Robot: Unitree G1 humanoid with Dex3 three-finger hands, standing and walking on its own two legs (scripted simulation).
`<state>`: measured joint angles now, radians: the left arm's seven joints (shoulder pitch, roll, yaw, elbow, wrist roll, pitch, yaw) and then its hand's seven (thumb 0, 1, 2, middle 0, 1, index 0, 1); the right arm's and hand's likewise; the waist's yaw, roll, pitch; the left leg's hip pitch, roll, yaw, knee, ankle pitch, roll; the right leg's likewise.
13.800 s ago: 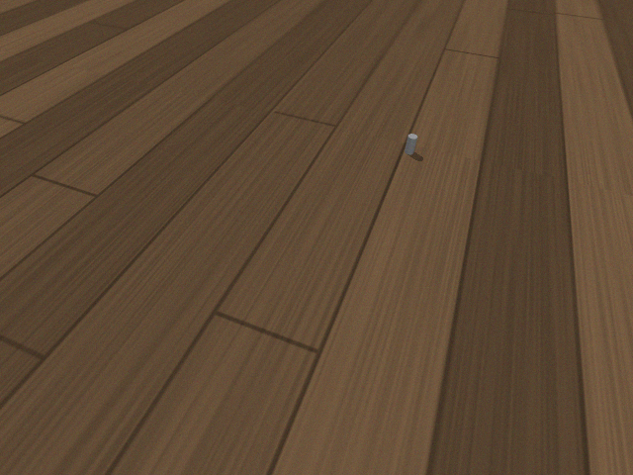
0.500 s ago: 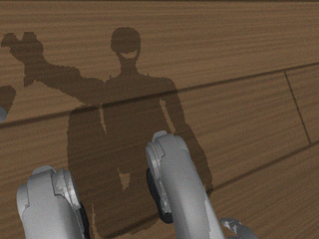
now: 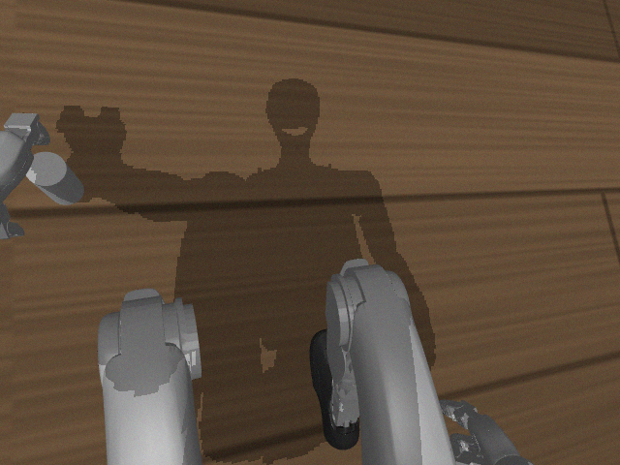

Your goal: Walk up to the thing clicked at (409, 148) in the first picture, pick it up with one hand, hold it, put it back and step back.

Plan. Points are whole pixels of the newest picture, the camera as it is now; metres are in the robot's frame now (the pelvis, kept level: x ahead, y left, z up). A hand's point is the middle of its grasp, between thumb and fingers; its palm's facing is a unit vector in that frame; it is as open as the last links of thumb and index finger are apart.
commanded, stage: approach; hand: left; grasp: from above
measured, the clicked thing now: (57, 180) +0.50 +0.30 -0.28
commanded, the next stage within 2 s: rest palm in 0.18 s
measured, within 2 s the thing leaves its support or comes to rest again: neither
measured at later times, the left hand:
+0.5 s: hand out of the picture +0.47 +0.33 -0.17, palm faces -0.60 -0.10 -0.79, open 13.2 cm
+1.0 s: hand (22, 153) +0.51 +0.32 -0.20, palm faces -0.32 -0.05 -0.95, open 13.7 cm
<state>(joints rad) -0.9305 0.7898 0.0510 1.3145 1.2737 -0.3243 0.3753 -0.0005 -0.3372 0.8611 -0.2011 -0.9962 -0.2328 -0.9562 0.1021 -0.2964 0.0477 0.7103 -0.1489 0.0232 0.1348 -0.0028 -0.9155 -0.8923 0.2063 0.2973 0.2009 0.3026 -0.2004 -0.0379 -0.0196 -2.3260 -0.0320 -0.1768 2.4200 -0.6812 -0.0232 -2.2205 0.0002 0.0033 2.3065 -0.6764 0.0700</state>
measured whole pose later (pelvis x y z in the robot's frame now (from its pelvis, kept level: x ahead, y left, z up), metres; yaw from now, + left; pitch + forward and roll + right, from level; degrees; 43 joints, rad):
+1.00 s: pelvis +0.00 +0.01 -0.02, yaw -4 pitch +34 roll -13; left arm -1.11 0.92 0.16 1.57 1.38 -0.17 0.53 0.00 -0.46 0.95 -0.09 -1.05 -0.12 -1.01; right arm 0.14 -0.28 0.15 0.65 -0.20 -0.07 0.19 -0.01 -0.91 -0.89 0.20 0.30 0.20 0.30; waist -0.33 -0.04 0.02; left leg -2.41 -0.01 -0.20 2.51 -0.70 0.00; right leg -2.29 0.03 -0.02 2.35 -0.66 0.06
